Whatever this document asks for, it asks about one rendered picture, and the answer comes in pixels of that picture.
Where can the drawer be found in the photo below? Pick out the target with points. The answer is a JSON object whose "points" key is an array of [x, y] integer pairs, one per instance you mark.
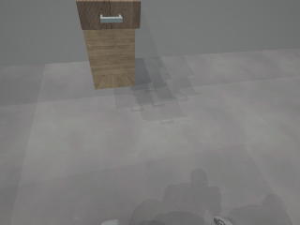
{"points": [[90, 10]]}

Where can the handle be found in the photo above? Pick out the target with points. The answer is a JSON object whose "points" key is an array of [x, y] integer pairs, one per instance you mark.
{"points": [[111, 19]]}

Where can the cabinet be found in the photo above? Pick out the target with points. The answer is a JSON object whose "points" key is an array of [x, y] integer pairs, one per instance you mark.
{"points": [[111, 54]]}

